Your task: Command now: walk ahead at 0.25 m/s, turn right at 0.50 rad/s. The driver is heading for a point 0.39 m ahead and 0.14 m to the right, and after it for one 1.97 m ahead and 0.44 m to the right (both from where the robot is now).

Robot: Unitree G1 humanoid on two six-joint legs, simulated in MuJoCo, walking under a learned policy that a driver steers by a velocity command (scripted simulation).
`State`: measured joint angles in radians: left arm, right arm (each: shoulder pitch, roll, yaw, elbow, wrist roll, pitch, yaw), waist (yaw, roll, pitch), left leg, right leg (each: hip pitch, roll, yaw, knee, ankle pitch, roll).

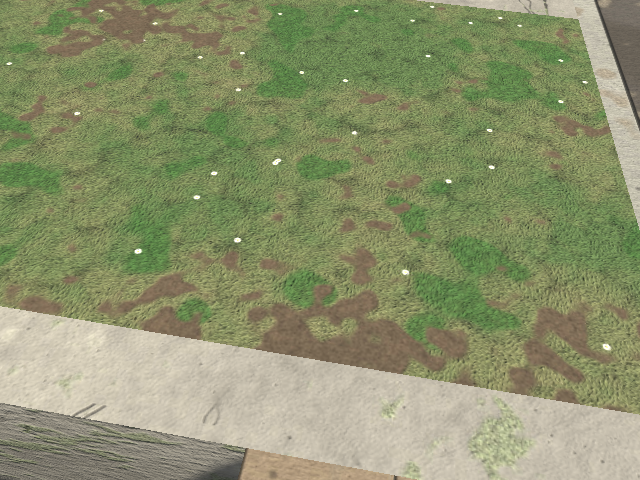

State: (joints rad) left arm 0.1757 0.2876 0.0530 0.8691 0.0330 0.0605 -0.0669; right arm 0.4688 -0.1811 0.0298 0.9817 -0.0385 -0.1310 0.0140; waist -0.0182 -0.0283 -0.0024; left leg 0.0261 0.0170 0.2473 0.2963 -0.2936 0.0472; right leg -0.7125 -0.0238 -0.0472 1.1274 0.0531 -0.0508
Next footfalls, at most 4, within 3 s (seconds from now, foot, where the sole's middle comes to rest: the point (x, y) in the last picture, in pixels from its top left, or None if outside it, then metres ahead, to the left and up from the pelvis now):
0.16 right None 0.20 -0.10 -0.78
0.60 left None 0.18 0.07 -0.78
1.02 right None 0.17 -0.26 -0.78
1.56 left None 0.46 -0.18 -0.78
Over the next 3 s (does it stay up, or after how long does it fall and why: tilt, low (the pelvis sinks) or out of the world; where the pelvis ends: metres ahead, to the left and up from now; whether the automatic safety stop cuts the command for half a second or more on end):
stays up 0.38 -0.22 -0.01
